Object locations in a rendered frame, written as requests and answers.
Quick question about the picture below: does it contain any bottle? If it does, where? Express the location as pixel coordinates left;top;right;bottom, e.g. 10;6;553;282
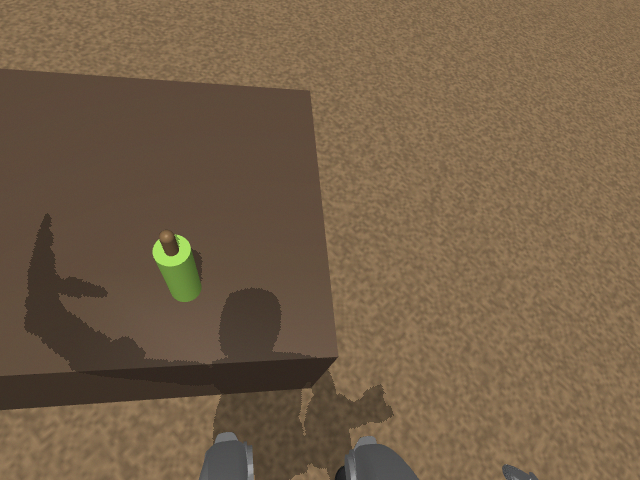
152;230;202;302

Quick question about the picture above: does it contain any right robot hand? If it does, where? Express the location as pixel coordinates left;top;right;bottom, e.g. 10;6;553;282
502;464;539;480

